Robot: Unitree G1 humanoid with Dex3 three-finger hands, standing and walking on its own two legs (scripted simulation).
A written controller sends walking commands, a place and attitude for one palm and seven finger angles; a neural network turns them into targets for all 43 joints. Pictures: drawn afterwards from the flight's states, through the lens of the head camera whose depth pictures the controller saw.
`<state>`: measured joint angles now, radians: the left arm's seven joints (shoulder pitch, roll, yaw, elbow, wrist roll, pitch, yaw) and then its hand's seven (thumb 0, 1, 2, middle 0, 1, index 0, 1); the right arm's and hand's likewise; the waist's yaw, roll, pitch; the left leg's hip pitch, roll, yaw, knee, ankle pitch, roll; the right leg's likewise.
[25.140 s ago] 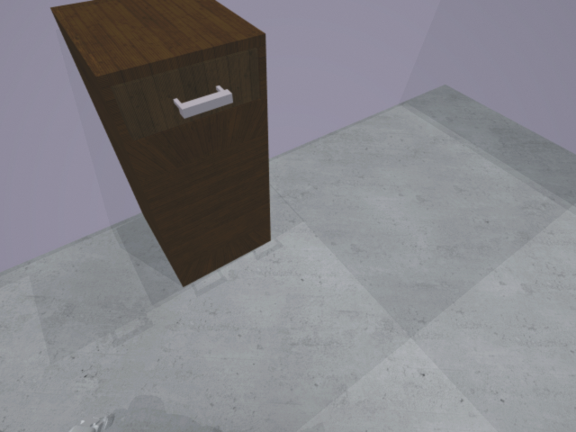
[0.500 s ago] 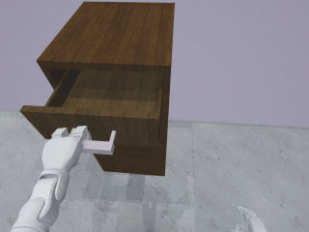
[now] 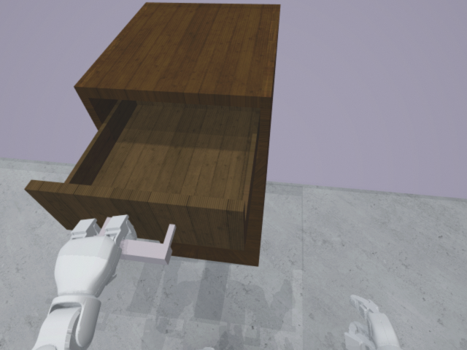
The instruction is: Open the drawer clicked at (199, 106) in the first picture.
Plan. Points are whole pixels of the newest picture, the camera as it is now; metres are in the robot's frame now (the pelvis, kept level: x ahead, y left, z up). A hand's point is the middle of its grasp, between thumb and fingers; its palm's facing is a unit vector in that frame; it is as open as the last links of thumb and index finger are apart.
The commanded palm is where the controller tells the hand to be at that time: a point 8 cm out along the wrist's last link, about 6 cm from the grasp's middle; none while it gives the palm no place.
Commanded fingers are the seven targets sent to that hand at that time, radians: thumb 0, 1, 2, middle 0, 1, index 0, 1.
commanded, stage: pull the drawer open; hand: left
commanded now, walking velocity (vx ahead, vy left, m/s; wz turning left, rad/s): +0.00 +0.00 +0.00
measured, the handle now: (135, 238) +0.28 +0.20 +0.04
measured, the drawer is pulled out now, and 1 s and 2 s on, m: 0.24 0.30 0.29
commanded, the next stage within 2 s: open the thumb to release the handle in 0.80 s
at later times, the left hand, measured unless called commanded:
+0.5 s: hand (97, 296) +0.19 +0.24 +0.02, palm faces -0.02 -0.11 -0.99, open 5.6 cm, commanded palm +0.16 +0.23 +0.07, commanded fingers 0.00 0.90 0.90 -0.40 -1.35 -0.40 -1.35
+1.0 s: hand (78, 305) +0.18 +0.26 +0.02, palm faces -0.02 +0.02 -1.00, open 6.0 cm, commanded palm +0.14 +0.27 +0.07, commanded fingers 0.00 0.48 0.72 -0.37 -1.30 -0.37 -1.30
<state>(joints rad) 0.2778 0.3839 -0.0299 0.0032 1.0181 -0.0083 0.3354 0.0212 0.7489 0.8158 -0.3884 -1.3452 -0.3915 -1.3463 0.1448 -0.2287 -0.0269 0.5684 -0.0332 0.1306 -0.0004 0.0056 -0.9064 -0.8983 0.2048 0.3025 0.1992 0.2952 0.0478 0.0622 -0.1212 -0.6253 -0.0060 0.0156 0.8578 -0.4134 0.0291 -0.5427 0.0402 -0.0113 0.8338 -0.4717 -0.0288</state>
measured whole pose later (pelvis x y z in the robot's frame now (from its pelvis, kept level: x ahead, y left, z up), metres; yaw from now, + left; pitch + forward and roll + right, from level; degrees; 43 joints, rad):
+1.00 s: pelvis +0.00 +0.00 -0.02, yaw -2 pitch +13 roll +0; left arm 0.64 0.52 0.11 -0.22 1.01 -0.14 0.43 -0.01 0.68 0.77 -0.38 -1.34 -0.36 -1.34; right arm 0.15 -0.24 0.00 0.50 -0.04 0.16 0.01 0.01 -0.91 -0.90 0.20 0.30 0.20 0.30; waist 0.06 0.04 -0.14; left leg -0.71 0.01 0.04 0.97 -0.48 0.03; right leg -0.64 0.06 0.02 0.96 -0.53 -0.03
